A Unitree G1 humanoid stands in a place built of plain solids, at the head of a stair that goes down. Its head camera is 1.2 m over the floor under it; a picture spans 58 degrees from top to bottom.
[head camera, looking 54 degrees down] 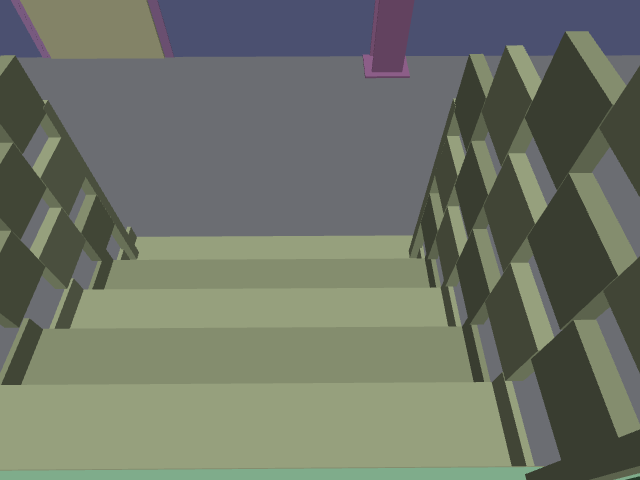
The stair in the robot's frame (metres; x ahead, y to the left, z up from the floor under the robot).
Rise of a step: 0.16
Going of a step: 0.26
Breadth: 1.62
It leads straight ahead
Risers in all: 6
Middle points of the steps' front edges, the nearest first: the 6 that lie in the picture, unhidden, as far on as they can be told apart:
0.17 0.25 0.00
0.44 0.25 -0.16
0.69 0.25 -0.32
0.95 0.25 -0.47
1.21 0.26 -0.63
1.47 0.26 -0.79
